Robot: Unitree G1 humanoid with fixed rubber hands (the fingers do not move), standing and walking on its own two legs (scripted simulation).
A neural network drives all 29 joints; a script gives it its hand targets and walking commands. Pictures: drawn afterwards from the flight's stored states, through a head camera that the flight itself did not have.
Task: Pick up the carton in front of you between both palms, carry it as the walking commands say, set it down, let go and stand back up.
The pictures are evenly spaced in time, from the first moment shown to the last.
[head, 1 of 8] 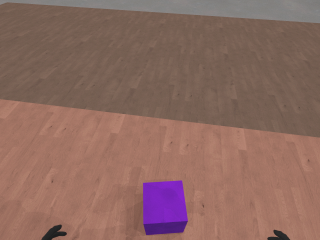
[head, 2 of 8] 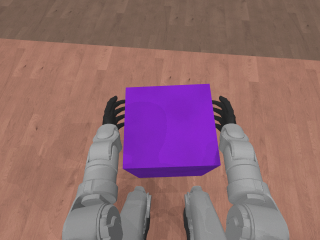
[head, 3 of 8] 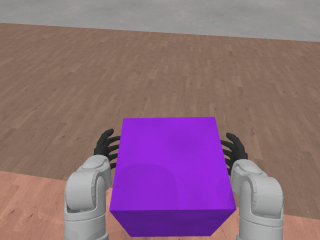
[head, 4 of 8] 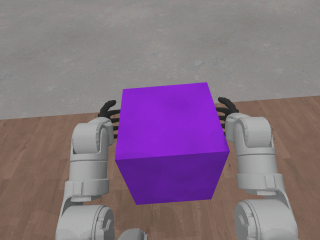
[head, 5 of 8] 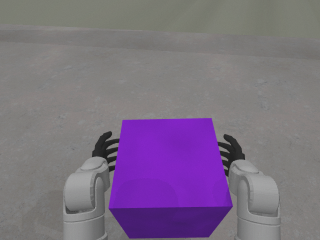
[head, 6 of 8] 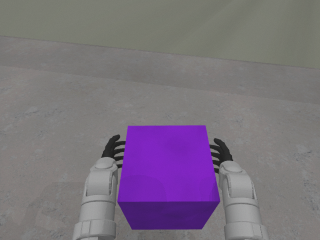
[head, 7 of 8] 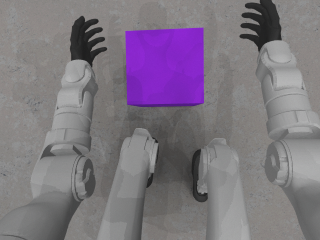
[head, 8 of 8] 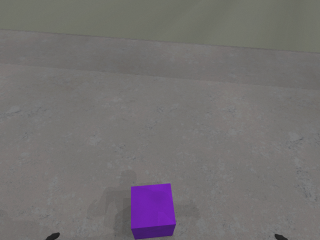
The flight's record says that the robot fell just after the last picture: no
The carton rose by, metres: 0.69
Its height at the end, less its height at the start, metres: -0.28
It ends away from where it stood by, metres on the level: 6.11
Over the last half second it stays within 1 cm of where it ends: yes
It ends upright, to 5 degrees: yes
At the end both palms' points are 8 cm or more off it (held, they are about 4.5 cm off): yes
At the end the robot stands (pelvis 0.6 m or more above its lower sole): yes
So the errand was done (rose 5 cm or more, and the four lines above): yes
